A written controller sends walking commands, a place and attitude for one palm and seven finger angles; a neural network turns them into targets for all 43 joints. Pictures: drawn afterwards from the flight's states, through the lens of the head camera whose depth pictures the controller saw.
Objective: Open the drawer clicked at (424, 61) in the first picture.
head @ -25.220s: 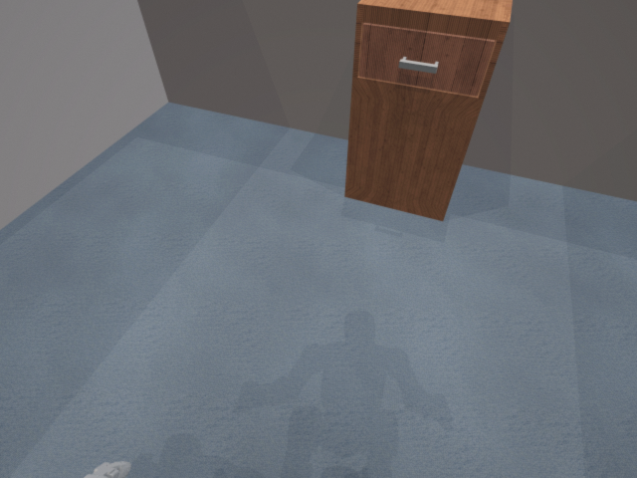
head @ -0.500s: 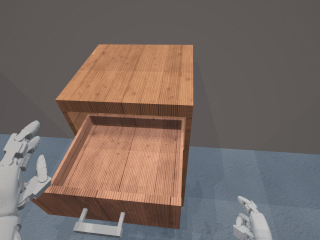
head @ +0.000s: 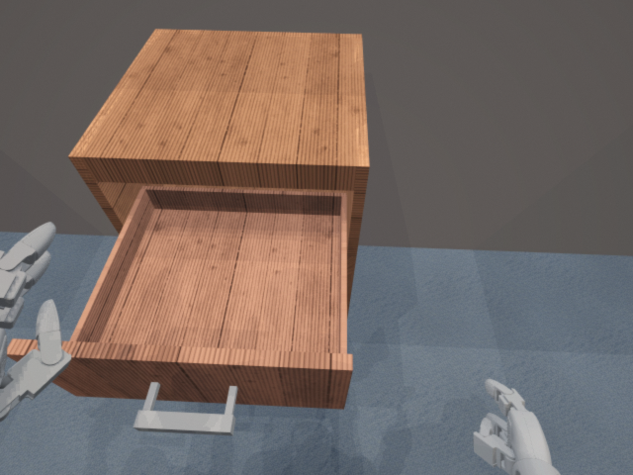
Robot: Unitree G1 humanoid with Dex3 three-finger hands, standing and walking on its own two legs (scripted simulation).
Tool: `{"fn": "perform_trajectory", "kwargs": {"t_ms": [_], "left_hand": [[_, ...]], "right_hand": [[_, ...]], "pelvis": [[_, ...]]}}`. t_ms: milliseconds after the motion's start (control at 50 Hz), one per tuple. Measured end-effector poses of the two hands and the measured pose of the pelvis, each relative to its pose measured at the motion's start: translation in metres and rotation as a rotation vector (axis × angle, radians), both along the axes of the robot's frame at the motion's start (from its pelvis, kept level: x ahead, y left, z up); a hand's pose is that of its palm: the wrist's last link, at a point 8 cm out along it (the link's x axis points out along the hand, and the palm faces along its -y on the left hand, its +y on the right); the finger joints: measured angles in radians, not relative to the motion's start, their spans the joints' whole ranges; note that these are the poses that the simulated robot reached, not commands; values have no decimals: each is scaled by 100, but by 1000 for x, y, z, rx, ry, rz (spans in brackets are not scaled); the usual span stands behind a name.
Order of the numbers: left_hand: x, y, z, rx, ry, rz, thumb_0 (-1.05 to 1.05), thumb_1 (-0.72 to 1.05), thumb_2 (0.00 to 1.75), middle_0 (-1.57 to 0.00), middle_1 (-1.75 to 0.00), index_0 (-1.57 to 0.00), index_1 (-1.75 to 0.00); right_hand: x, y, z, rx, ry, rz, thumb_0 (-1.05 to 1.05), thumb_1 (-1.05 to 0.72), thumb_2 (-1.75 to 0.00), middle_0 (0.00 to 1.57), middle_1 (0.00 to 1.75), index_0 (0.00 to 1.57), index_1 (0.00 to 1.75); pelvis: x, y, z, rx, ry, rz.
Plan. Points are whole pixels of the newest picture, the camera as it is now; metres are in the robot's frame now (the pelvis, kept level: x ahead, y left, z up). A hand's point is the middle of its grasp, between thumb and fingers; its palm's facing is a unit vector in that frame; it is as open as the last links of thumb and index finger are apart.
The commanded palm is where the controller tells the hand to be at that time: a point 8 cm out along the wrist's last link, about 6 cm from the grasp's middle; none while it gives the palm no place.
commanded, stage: step back with the hand held close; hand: left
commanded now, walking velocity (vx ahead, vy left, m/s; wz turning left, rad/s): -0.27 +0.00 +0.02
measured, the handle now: (189, 407) +0.21 +0.19 -0.08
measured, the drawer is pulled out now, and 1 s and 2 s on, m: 0.30 0.30 0.30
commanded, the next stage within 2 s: stop stepping back and stand still in 1.16 s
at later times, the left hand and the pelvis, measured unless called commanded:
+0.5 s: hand (23, 401) +0.15 +0.24 +0.16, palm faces +0.35 -0.81 -0.47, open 7.4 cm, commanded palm +0.09 +0.29 +0.18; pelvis -0.04 +0.01 -0.01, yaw +1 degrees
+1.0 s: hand out of the picture +0.11 +0.16 +0.16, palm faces +0.11 -0.84 -0.54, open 7.4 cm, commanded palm +0.03 +0.24 +0.18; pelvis -0.12 -0.04 -0.01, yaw -3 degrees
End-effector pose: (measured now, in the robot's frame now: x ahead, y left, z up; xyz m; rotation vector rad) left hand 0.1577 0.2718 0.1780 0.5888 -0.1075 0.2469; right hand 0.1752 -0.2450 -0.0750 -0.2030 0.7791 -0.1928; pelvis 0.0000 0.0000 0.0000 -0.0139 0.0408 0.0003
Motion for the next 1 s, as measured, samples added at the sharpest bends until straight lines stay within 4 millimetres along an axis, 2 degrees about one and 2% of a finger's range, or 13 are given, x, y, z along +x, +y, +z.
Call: {"fn": "perform_trajectory", "kwargs": {"t_ms": [100, 320, 580, 720, 800, 880, 940, 1000], "left_hand": [[-13, 8, 5, 6, -55, 13, 2, 89, 90, -22, -30, -22, -30], [-38, 12, 0, -16, -112, 31, 2, 89, 90, -21, -30, -21, -30], [-38, 11, 1, -28, -169, -21, 2, 89, 90, -21, -30, -21, -30], [-36, 16, 5, 33, -162, -47, 2, 89, 90, -22, -30, -21, -30], [-39, 5, 7, 6, -166, -59, 2, 89, 90, -21, -30, -21, -30], [-45, -20, 2, -22, -139, -113, 2, 89, 90, -21, -30, -21, -30], [-55, -43, 0, -3, -107, -172, 2, 89, 90, -21, -30, -21, -30], [-75, -64, 4, 16, -71, -224, 2, 89, 90, -21, -30, -21, -30]], "right_hand": [[-6, 12, 2, 2, -18, 25, 2, -91, -90, 20, 30, 20, 30], [-22, 33, 0, 13, -55, 83, 1, -90, -90, 20, 30, 20, 30], [-51, 19, -5, -31, 5, 46, 1, -90, -90, 20, 30, 20, 30], [-54, 18, -1, -46, -19, 33, 2, -90, -90, 20, 30, 20, 30], [-57, 20, 0, -23, -33, 59, 1, -90, -90, 20, 30, 20, 30], [-65, 17, -2, 10, -49, 94, 1, -90, -90, 20, 30, 20, 30], [-77, 6, -7, 33, -68, 106, 1, -90, -90, 20, 30, 20, 30], [-97, -10, -12, 53, -60, 91, 1, -90, -90, 20, 30, 20, 30]], "pelvis": [[-11, 4, -2, -1, 4, 4], [-32, 7, -9, -13, 3, 12], [-42, 9, -12, -34, 16, 18], [-47, 9, -11, -20, 34, 2], [-56, 1, -8, -15, 58, -31], [-76, -12, -7, -8, 75, -63], [-99, -26, -11, -2, 79, -79], [-119, -37, -10, -45, 50, -57]]}}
